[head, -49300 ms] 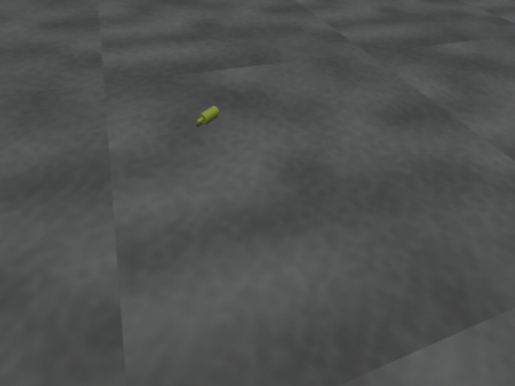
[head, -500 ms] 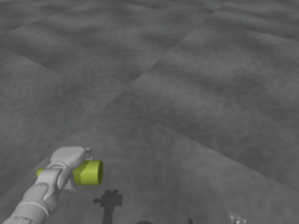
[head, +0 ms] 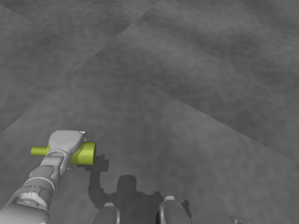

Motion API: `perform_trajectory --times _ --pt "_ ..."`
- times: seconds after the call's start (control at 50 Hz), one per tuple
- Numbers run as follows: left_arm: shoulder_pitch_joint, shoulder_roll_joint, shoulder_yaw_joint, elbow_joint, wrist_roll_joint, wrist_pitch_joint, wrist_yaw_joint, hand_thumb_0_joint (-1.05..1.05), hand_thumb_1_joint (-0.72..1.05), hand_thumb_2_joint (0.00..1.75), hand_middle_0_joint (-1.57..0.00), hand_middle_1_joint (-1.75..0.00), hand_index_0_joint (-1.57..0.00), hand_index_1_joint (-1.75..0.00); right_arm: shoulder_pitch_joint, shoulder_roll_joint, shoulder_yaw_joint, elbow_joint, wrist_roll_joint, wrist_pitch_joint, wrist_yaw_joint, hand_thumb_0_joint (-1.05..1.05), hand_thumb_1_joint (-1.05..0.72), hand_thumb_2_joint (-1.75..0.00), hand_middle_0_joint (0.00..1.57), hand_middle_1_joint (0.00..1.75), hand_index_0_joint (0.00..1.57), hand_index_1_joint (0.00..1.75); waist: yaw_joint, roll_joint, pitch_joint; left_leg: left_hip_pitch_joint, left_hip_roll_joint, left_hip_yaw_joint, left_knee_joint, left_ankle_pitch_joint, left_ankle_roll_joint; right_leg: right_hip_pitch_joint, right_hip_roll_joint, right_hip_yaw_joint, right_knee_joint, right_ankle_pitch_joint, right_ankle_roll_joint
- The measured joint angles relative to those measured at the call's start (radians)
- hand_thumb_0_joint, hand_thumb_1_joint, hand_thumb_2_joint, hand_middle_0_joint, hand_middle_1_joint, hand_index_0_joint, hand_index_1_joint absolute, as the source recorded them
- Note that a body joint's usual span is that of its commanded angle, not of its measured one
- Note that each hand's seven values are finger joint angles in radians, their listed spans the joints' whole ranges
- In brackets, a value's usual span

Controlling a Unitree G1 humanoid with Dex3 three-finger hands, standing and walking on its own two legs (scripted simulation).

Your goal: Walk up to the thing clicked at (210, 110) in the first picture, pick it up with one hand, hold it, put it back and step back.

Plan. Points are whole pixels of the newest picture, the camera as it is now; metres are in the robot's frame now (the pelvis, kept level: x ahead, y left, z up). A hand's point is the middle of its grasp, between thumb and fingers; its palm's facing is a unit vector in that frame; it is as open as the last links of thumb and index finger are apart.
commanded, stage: crouch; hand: left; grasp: from above
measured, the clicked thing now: (64, 152) +0.36 +0.24 -0.13
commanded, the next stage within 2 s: lower in 1.46 s
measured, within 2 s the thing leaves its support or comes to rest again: neither
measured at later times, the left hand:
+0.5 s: hand (90, 162) +0.39 +0.20 -0.35, palm faces -0.49 +0.01 -0.87, open 10.0 cm
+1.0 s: hand (96, 162) +0.42 +0.20 -0.46, palm faces -0.50 -0.02 -0.87, open 10.0 cm
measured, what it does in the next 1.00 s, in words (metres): lowers itself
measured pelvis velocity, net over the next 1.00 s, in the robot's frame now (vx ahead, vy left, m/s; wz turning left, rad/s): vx -0.04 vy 0.00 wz -0.02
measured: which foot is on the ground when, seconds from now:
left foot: down 0.00-1.00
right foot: down 0.00-1.00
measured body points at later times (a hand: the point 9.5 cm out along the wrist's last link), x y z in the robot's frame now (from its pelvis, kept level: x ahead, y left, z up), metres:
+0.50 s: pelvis -0.04 +0.00 -0.20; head +0.16 +0.03 +0.20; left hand +0.41 +0.20 -0.30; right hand +0.00 -0.27 -0.32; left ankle +0.03 +0.12 -0.65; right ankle +0.06 -0.14 -0.65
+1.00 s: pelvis -0.04 +0.00 -0.27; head +0.20 +0.03 +0.10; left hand +0.44 +0.20 -0.41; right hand -0.01 -0.28 -0.39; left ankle +0.03 +0.12 -0.65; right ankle +0.06 -0.14 -0.65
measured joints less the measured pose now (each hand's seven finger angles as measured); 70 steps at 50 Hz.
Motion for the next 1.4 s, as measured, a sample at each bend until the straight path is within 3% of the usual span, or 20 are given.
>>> perform_trajectory --times 0.12,0.3,0.42,0.54,0.7,0.84,0.98,1.1,1.26,1.4 --pt "-0.1 0.008 0.03 0.083 -0.001 0.02 0.044 0.0 0.01 0.48 -0.71 -0.55 -0.7 -0.53 0.025 0.001 -0.007 0.031 -0.019 -0.023 -0.011 0.01 -0.9 -0.9 0.2 0.3 0.2 0.3 -0.045 0.021 -0.05 -0.284 -0.002 -0.002 0.243 -0.074 0.008 -0.283 0.001 0.006 0.231 -0.063 0.006" --pt "-0.205 0.033 0.087 0.144 -0.002 0.039 0.043 0.0 0.01 0.48 -0.72 -0.51 -0.72 -0.49 0.032 0.032 0.013 0.044 -0.04 -0.051 -0.001 0.01 -0.9 -0.9 0.2 0.3 0.2 0.3 -0.094 0.046 -0.073 -0.61 -0.015 -0.004 0.524 -0.138 0.014 -0.609 -0.004 0.015 0.505 -0.12 0.011" --pt "-0.256 0.062 0.107 0.19 -0.007 0.013 0.028 0.0 0.0 0.49 -0.73 -0.5 -0.73 -0.49 0.014 0.042 0.036 0.038 -0.055 -0.083 0.026 0.01 -0.89 -0.9 0.2 0.3 0.2 0.3 -0.114 0.051 -0.072 -0.78 -0.025 -0.015 0.671 -0.162 0.011 -0.774 -0.01 0.011 0.648 -0.145 0.012" --pt "-0.297 0.087 0.123 0.21 0.025 -0.033 0.046 0.0 -0.01 0.51 -0.73 -0.51 -0.73 -0.5 -0.015 0.035 0.049 0.037 -0.074 -0.11 0.049 0.01 -0.89 -0.9 0.2 0.3 0.2 0.3 -0.128 0.04 -0.061 -0.905 -0.035 -0.033 0.789 -0.185 0.003 -0.894 -0.016 -0.001 0.761 -0.168 0.01" --pt "-0.371 0.116 0.152 0.27 0.071 -0.029 0.103 0.0 -0.02 0.54 -0.73 -0.51 -0.73 -0.5 -0.038 0.015 0.054 0.028 -0.098 -0.128 0.078 0.0 -0.9 -0.9 0.2 0.3 0.2 0.3 -0.154 0.029 -0.048 -1.009 -0.045 -0.051 0.896 -0.214 -0.008 -0.995 -0.022 -0.012 0.866 -0.198 0.005" --pt "-0.415 0.139 0.171 0.303 0.051 -0.002 0.1 0.0 -0.02 0.54 -0.73 -0.5 -0.72 -0.49 -0.043 0.007 0.055 0.013 -0.107 -0.125 0.103 0.0 -0.9 -0.9 0.2 0.3 0.2 0.3 -0.168 0.033 -0.02 -1.058 -0.046 -0.056 0.958 -0.231 -0.01 -1.045 -0.02 -0.014 0.924 -0.21 0.006" --pt "-0.42 0.153 0.176 0.316 0.043 -0.022 0.07 0.0 -0.02 0.54 -0.73 -0.5 -0.72 -0.49 -0.03 0.009 0.062 0.01 -0.107 -0.116 0.12 0.0 -0.9 -0.9 0.2 0.3 0.2 0.3 -0.173 0.032 0.0 -1.098 -0.045 -0.058 1.011 -0.24 -0.01 -1.087 -0.016 -0.012 0.973 -0.213 0.007" --pt "-0.433 0.172 0.184 0.334 0.063 -0.056 0.077 0.0 -0.01 0.52 -0.73 -0.49 -0.73 -0.48 -0.023 0.008 0.072 0.016 -0.114 -0.117 0.132 0.0 -0.91 -0.9 0.2 0.3 0.2 0.3 -0.182 0.024 0.022 -1.138 -0.047 -0.061 1.06 -0.238 -0.01 -1.126 -0.014 -0.012 1.016 -0.207 0.009" --pt "-0.476 0.196 0.196 0.394 0.104 -0.069 0.124 0.0 0.0 0.51 -0.74 -0.48 -0.73 -0.47 -0.021 0.004 0.082 0.031 -0.13 -0.124 0.142 0.0 -0.91 -0.9 0.2 0.3 0.2 0.3 -0.202 0.018 0.031 -1.196 -0.051 -0.064 1.121 -0.229 -0.008 -1.179 -0.012 -0.011 1.069 -0.194 0.013" --pt "-0.515 0.215 0.201 0.45 0.106 -0.053 0.138 0.0 0.0 0.5 -0.74 -0.48 -0.74 -0.47 -0.022 0.002 0.097 0.04 -0.14 -0.131 0.151 0.0 -0.91 -0.9 0.2 0.3 0.2 0.3 -0.216 0.022 0.039 -1.232 -0.052 -0.065 1.157 -0.224 -0.003 -1.212 -0.009 -0.01 1.098 -0.186 0.016"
